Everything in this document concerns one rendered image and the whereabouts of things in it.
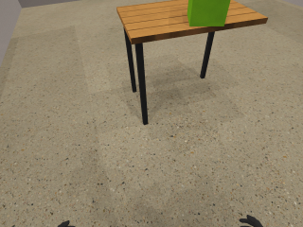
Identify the table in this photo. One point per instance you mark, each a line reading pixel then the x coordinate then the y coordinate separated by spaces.
pixel 163 20

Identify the carton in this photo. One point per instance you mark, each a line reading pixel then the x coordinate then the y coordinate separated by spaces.
pixel 207 12

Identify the robot right hand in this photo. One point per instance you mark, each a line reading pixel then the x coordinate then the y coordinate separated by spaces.
pixel 251 221

